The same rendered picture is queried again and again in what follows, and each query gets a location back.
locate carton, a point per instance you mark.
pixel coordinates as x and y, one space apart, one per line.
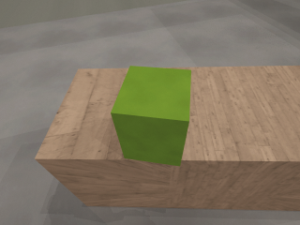
151 114

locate pedestal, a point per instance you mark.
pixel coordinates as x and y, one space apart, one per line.
242 149

